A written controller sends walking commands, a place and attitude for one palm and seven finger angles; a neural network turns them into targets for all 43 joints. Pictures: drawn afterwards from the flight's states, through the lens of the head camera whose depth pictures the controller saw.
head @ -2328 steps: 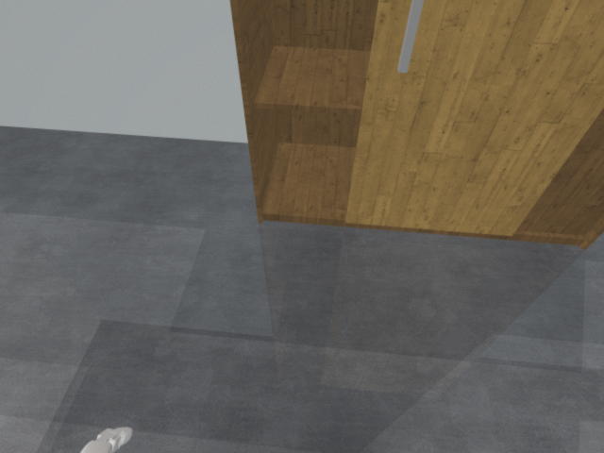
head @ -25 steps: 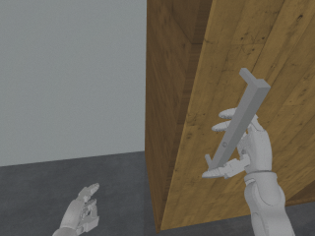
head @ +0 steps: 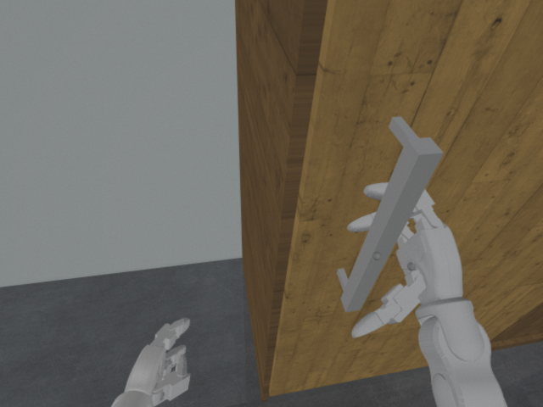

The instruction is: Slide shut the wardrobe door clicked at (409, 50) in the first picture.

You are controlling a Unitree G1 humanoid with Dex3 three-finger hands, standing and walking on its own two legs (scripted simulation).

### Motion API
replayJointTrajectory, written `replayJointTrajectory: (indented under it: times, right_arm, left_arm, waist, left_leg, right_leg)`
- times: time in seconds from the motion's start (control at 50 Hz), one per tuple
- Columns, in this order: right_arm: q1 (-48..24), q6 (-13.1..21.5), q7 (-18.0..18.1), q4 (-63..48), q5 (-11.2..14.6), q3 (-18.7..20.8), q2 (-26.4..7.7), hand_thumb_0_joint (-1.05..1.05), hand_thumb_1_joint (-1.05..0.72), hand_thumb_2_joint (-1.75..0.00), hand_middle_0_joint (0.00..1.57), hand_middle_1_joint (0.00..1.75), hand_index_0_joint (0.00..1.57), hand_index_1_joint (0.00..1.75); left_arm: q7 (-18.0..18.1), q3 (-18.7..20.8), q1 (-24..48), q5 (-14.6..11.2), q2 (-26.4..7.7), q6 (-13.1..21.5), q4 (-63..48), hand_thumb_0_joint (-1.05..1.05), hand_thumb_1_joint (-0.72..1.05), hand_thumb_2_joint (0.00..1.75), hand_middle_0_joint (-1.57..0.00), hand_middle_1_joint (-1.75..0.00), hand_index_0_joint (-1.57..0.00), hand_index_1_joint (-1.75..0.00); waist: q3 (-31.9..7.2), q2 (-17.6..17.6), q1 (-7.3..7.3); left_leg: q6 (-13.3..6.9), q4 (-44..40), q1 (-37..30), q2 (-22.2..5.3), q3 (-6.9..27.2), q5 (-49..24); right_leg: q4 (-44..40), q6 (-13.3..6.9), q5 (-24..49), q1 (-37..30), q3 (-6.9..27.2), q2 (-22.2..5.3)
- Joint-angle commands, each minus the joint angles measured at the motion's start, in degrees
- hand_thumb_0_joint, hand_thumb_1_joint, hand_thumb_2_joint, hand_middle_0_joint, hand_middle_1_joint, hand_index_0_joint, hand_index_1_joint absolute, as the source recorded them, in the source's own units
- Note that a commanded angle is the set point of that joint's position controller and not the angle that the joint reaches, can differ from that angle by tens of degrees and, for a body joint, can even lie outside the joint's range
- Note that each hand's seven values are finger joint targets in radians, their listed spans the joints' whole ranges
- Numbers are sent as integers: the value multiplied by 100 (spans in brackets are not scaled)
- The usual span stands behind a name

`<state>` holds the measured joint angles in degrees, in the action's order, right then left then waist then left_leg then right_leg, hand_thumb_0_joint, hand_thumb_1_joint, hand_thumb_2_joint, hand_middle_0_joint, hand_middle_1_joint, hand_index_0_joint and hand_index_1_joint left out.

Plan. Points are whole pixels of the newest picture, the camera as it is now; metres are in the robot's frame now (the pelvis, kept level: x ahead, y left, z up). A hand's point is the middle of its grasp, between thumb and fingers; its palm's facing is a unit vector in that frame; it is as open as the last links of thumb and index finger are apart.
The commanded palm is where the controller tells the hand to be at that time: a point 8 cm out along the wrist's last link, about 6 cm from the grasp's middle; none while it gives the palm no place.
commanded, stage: slip the hand off the handle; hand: right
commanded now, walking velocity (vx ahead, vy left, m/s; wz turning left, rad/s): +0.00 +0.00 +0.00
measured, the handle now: (370, 232) +0.30 -0.11 +0.16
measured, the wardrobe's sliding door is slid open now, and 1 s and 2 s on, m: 0.00 0.00 0.00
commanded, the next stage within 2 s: draw the hand back to the body in 1.22 s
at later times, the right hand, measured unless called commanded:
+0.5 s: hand (420, 253) +0.27 -0.17 +0.16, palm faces +0.07 +0.99 -0.11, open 14.5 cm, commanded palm +0.22 -0.22 +0.16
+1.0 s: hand (455, 309) +0.20 -0.18 +0.16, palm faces -0.01 +0.99 -0.14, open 14.7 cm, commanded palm +0.14 -0.23 +0.16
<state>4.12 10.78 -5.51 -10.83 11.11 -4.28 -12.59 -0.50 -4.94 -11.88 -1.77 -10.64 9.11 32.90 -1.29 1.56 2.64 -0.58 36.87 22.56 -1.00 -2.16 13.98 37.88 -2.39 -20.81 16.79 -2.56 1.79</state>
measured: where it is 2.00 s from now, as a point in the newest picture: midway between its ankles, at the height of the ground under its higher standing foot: outside the picture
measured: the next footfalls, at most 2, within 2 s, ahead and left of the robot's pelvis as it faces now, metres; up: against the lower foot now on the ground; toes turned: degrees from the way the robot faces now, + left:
none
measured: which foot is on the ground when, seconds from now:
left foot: down 0.00-1.00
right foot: down 0.00-1.00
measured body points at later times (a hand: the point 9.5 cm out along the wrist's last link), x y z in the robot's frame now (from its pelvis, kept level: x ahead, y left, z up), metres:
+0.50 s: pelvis -0.01 +0.02 +0.00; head -0.02 +0.04 +0.45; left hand +0.18 +0.25 -0.08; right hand +0.26 -0.22 +0.17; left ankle +0.06 +0.11 -0.72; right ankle -0.01 -0.09 -0.72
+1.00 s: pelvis +0.03 -0.01 -0.01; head +0.02 +0.00 +0.44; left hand +0.24 +0.18 -0.06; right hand +0.19 -0.24 +0.17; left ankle +0.06 +0.11 -0.72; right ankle -0.01 -0.09 -0.72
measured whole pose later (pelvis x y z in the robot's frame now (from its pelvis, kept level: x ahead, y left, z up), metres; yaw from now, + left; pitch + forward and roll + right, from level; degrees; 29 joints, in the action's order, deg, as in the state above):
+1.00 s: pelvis +0.03 -0.01 -0.01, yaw -1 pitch +2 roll +2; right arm 30.3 11.4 -14.5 -29.1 16.5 9.1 -15.8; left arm 0.0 -3.8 -13.7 -2.1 -11.9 15.5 31.2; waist -4.9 2.7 4.6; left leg 0.1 39.4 23.4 -0.6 -3.4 18.0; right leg 42.1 -2.8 -25.4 18.7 -1.1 1.3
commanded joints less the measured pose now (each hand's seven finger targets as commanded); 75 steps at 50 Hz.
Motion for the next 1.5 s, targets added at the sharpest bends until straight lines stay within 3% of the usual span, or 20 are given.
replayJointTrajectory:
  times: [0.0,0.22,0.32,0.4,0.44,0.5,0.64,0.74,0.9,1.02,1.1,1.2,1.22,1.28,1.32,1.34,1.36,1.4,1.42,1.48]
  right_arm:
    - [-1577,32,423,-626,156,1386,-661,0,55,-20,25,115,25,115]
    - [-1513,-52,391,-283,339,2116,-1238,0,55,-20,25,115,25,115]
    - [-1763,-6,338,-54,440,2380,-1503,0,55,-20,25,115,25,115]
    - [-1190,137,173,-316,487,2435,-1532,0,55,-20,25,115,25,115]
    - [-1067,325,-45,-611,423,2156,-1408,0,55,-20,25,115,25,115]
    - [-877,576,-454,-931,501,1897,-1353,0,55,-20,25,115,25,115]
    - [96,541,-740,-1647,686,1705,-1116,0,55,-20,25,115,25,115]
    - [860,518,-570,-2495,596,1696,-1032,0,55,-20,25,115,25,115]
    - [2232,466,-849,-3041,622,1780,-970,0,55,-20,25,115,25,115]
    - [2574,405,-1040,-3329,809,1855,-939,0,55,-20,25,115,25,115]
    - [2770,558,-1147,-3442,891,1887,-960,0,55,-20,25,115,25,115]
    - [2741,531,-1132,-3337,810,1675,-843,0,55,-20,25,115,25,115]
    - [2723,497,-1083,-3432,787,1720,-873,0,55,-20,25,115,25,115]
    - [2915,475,-1013,-3331,733,1741,-854,0,55,-20,25,115,25,115]
    - [2722,457,-939,-3448,752,1842,-939,0,55,-20,25,115,25,115]
    - [3047,-375,-1081,-2998,173,1685,-1478,0,55,-20,25,115,25,115]
    - [2786,-694,-1154,-3663,265,1676,-1370,0,55,-20,25,115,25,115]
    - [2383,-1160,-1235,-3466,505,2000,-1526,0,55,-20,25,115,25,115]
    - [2178,-1303,-1283,-3417,733,2260,-1620,0,55,-20,25,115,25,115]
    - [2155,-1249,-1335,-2966,1174,2718,-1592,0,55,-20,25,115,25,115]
  left_arm:
    - [139,348,652,-48,-745,310,-910,0,90,90,-20,-30,-20,-30]
    - [221,400,686,-105,-770,156,-870,0,90,90,-20,-30,-20,-30]
    - [244,458,828,-153,-767,101,-894,0,90,90,-20,-30,-20,-30]
    - [168,508,889,-144,-792,155,-1028,0,90,90,-20,-30,-20,-30]
    - [127,500,826,-140,-804,245,-1106,0,90,90,-20,-30,-20,-30]
    - [134,538,739,-132,-889,510,-1136,0,90,90,-20,-30,-20,-30]
    - [189,539,529,-130,-957,887,-1034,0,90,90,-20,-30,-20,-30]
    - [163,479,421,-60,-908,969,-1095,0,90,90,-20,-30,-20,-30]
    - [119,478,386,-51,-826,1043,-1123,0,90,90,-20,-30,-20,-30]
    - [167,441,497,-96,-781,1064,-1158,0,90,90,-20,-30,-20,-30]
    - [141,469,397,-71,-768,1170,-1139,0,90,90,-20,-30,-20,-30]
    - [135,446,426,-95,-788,1204,-1118,0,90,90,-20,-30,-20,-30]
    - [131,452,530,-114,-843,1160,-1115,0,90,90,-20,-30,-20,-30]
    - [133,466,459,-109,-775,1135,-1173,0,90,90,-20,-30,-20,-30]
    - [141,454,590,-124,-828,1091,-1181,0,90,90,-20,-30,-20,-30]
    - [126,479,530,-289,-802,1030,-1231,0,90,90,-20,-30,-20,-30]
    - [156,451,555,-322,-772,962,-1437,0,90,90,-20,-30,-20,-30]
    - [309,390,635,-349,-790,976,-1453,0,90,90,-20,-30,-20,-30]
    - [368,365,701,-399,-845,1005,-1457,0,90,90,-20,-30,-20,-30]
    - [449,315,664,-381,-838,1160,-1329,0,90,90,-20,-30,-20,-30]
  waist:
    - [-667,-287,10]
    - [-668,-364,51]
    - [-676,-345,29]
    - [-944,-419,131]
    - [-990,6,81]
    - [-952,-263,1]
    - [-640,-138,-25]
    - [-888,185,68]
    - [-989,96,177]
    - [-785,240,206]
    - [-1030,147,227]
    - [-652,189,196]
    - [-591,521,172]
    - [-703,-24,207]
    - [-589,325,188]
    - [-698,784,185]
    - [-736,787,173]
    - [-651,178,163]
    - [-657,296,167]
    - [-640,-265,224]
  left_leg:
    - [-78,-504,-521,48,-5,431]
    - [-71,-740,-653,-20,225,938]
    - [-45,-1126,-795,-198,752,1958]
    - [-16,-1175,-1118,-336,1000,1937]
    - [-40,-1123,-1050,-343,989,1805]
    - [-2,-1171,-1018,-348,1069,1704]
    - [-23,-961,-558,-196,510,1174]
    - [-60,-465,-517,-21,37,222]
    - [-67,-29,-467,118,-202,-992]
    - [-92,66,-370,187,-256,-1131]
    - [-72,110,-353,215,-264,-1348]
    - [-87,87,-190,221,-281,-927]
    - [-93,96,-168,210,-251,-794]
    - [-86,77,-250,218,-280,-793]
    - [-90,39,-254,198,-224,-490]
    - [-154,-104,-383,137,-78,-405]
    - [-122,-208,-536,107,-137,-494]
    - [-71,-366,-523,185,-210,-332]
    - [-71,-417,-543,219,-212,-273]
    - [-32,-533,-588,274,-256,-284]
  right_leg:
    - [-917,225,340,523,379,-236]
    - [-717,187,162,883,240,-163]
    - [-497,183,-286,1211,165,-129]
    - [-379,195,-104,1293,171,-163]
    - [-398,195,-74,1138,154,-170]
    - [-295,156,-24,1121,204,-192]
    - [-391,117,203,742,375,-214]
    - [-520,128,696,426,491,-233]
    - [-366,311,1777,194,527,-272]
    - [-293,437,2025,142,555,-252]
    - [-205,476,2379,6,597,-273]
    - [-275,474,1858,248,614,-279]
    - [-264,480,1691,240,590,-261]
    - [-271,434,1589,398,577,-264]
    - [-269,418,1205,499,534,-248]
    - [-568,364,1037,314,522,-352]
    - [-622,326,1117,278,485,-301]
    - [-625,226,942,342,528,-279]
    - [-624,223,890,250,526,-268]
    - [-592,209,979,204,532,-254]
